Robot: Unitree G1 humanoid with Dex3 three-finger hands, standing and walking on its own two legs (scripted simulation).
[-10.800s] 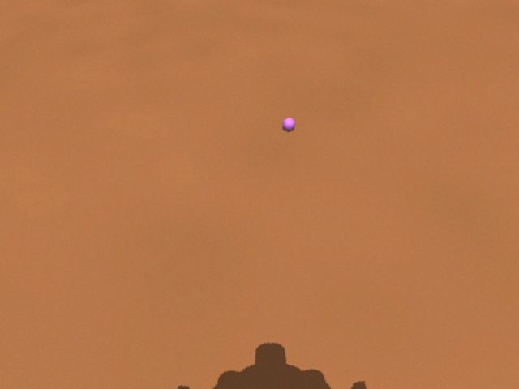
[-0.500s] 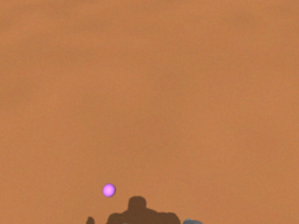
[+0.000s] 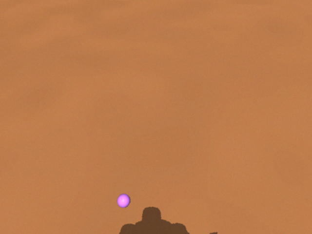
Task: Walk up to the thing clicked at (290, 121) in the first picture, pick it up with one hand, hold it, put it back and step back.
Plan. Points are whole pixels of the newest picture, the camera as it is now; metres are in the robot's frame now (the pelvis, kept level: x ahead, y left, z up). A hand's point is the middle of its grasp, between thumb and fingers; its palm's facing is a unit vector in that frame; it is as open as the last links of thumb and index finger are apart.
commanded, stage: walk up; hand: left
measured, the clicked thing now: (123, 200) +0.45 +0.25 -0.72
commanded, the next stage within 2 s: stand in 0.52 s
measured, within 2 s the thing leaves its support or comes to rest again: neither
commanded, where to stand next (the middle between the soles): +0.06 +0.01 m, yaw +0 degrees
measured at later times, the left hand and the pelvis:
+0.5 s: hand out of the picture +0.11 +0.25 -0.13, palm faces +0.00 -0.94 -0.35, open 7.3 cm; pelvis +0.02 +0.00 +0.02, yaw +1 degrees
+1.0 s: hand out of the picture +0.09 +0.23 -0.14, palm faces +0.00 -0.94 -0.34, open 7.3 cm; pelvis +0.02 -0.03 +0.02, yaw +1 degrees
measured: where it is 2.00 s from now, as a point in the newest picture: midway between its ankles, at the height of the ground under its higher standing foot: outside the picture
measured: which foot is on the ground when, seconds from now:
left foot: down 0.00-1.00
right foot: down 0.00-1.00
